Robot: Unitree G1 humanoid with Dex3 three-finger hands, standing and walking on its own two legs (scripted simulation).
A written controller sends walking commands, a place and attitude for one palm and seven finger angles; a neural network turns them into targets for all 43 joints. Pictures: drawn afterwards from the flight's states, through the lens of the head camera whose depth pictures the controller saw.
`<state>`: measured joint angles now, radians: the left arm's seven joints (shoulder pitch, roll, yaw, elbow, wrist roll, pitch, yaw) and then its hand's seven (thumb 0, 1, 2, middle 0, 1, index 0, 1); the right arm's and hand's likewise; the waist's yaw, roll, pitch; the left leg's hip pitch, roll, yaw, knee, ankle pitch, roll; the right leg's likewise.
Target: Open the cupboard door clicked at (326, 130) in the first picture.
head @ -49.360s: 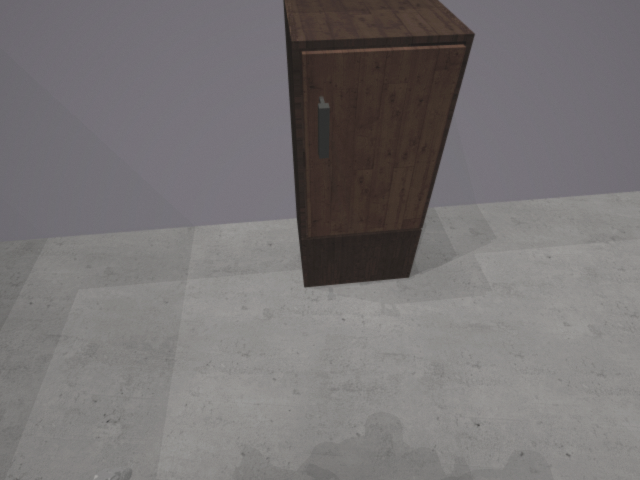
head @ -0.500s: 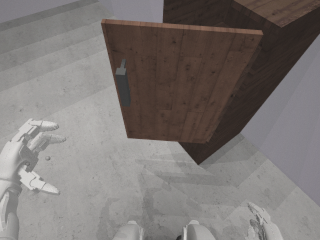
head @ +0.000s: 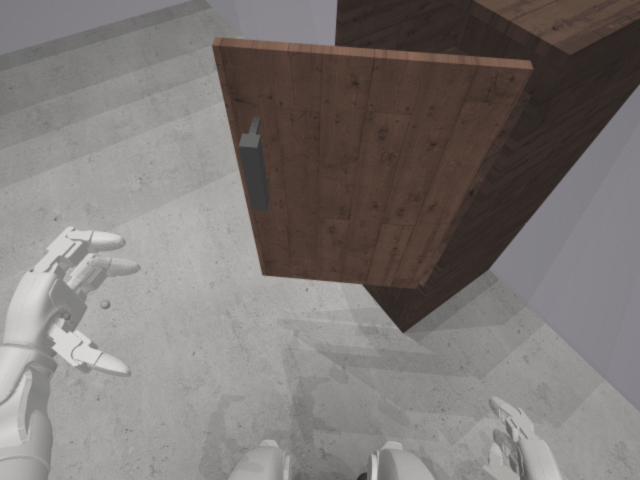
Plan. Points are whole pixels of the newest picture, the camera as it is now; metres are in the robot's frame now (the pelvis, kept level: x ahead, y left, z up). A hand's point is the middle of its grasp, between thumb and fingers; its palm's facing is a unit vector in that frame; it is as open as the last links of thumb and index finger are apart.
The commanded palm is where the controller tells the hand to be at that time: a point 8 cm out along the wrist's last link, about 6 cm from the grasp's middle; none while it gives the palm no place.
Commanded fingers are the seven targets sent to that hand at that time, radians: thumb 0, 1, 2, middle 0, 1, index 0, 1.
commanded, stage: move the hooked fingers beside the handle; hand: left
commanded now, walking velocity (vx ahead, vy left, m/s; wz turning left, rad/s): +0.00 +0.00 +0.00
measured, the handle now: (258, 165) +0.54 +0.13 +0.03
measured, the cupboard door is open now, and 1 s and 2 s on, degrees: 50 50 50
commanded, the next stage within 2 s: none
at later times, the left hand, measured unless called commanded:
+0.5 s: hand (150, 253) +0.36 +0.24 +0.05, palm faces -0.04 -1.00 -0.05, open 14.0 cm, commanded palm +0.35 +0.29 +0.05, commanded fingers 0.00 -0.50 0.30 -0.30 -1.20 -0.30 -1.20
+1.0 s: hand (184, 210) +0.43 +0.21 +0.05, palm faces -0.06 -1.00 -0.04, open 14.0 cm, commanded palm +0.42 +0.26 +0.04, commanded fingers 0.00 -0.50 0.30 -0.30 -1.20 -0.30 -1.20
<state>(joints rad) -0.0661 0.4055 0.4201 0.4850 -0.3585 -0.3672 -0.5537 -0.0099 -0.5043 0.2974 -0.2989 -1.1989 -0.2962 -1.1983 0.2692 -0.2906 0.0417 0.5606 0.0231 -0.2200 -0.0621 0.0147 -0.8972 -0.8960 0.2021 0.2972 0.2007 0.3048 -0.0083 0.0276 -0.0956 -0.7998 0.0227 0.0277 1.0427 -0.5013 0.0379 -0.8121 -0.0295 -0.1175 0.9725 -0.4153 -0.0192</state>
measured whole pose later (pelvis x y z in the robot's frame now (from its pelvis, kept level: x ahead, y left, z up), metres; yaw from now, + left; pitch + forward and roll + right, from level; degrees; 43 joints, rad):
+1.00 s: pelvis +0.00 +0.00 -0.01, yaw -2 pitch +20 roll -2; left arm -0.59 0.45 0.41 0.93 -0.19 -0.43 -0.42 -0.01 -0.50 0.30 -0.30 -1.20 -0.30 -1.20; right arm 0.33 -0.29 0.03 0.62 0.01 -0.06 -0.03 0.01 -0.90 -0.90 0.20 0.30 0.20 0.30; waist -0.09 0.02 -0.11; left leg -0.92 0.04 0.05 1.08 -0.51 0.03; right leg -0.95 -0.01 -0.09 1.02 -0.41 -0.03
